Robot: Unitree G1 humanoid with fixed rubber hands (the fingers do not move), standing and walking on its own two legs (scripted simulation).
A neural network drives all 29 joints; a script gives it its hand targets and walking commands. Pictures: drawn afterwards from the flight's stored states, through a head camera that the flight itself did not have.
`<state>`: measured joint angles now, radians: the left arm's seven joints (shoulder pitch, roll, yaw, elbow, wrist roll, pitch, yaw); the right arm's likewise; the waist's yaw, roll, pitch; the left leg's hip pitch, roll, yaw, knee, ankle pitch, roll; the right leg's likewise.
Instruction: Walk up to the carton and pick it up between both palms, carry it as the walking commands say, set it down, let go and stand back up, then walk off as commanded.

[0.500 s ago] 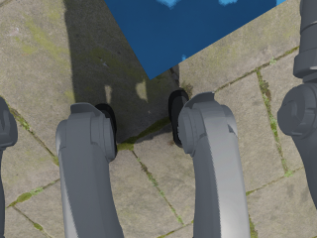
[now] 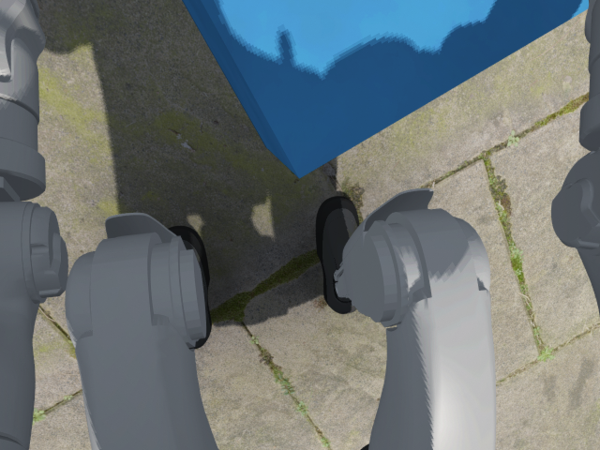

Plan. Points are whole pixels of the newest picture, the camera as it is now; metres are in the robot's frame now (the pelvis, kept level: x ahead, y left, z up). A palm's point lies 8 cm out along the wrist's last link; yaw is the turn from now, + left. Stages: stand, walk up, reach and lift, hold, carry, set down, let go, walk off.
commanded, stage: reach and lift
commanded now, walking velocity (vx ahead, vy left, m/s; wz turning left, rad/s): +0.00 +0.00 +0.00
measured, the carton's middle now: out of the picture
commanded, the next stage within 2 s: none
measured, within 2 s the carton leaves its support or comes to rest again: neither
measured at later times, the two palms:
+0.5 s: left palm out of the picture +0.56 +0.18 -0.16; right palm out of the picture +0.57 -0.28 -0.08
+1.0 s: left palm out of the picture +0.56 +0.17 -0.16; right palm out of the picture +0.57 -0.28 -0.08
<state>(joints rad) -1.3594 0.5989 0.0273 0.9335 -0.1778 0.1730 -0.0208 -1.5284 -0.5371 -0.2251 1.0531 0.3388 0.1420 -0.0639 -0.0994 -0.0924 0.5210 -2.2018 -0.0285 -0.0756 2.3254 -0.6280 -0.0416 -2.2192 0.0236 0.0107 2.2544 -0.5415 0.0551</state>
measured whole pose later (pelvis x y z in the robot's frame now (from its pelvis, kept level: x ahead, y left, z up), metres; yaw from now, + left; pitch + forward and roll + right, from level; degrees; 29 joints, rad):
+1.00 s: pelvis +0.00 -0.01 +0.01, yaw +0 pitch +31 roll +1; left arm -1.45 0.49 0.09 1.04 -0.12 0.22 -0.01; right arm -1.56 -0.51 -0.22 1.15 0.35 0.14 -0.01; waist -0.09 -0.10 0.45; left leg -2.20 0.01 -0.05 2.28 -0.63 -0.05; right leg -2.26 0.04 0.01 2.23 -0.51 0.02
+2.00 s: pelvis -0.01 +0.01 +0.04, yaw +0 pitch +30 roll -1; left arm -1.52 0.47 0.08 0.94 -0.22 0.31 0.25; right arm -1.40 -0.27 -0.34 0.67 0.12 0.35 -0.01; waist -0.10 -0.02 0.53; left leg -2.12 -0.05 -0.02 2.18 -0.59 -0.01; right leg -2.14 0.05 0.07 2.12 -0.51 0.09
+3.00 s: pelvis -0.02 +0.01 +0.12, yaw +1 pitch +26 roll -1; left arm -1.37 0.36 0.16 0.69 -0.12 0.47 0.29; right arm -1.23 -0.15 -0.40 0.42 0.02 0.47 -0.11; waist -0.07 0.02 0.53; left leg -1.83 -0.08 -0.03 1.91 -0.54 -0.02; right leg -1.84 0.07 0.10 1.87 -0.49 0.11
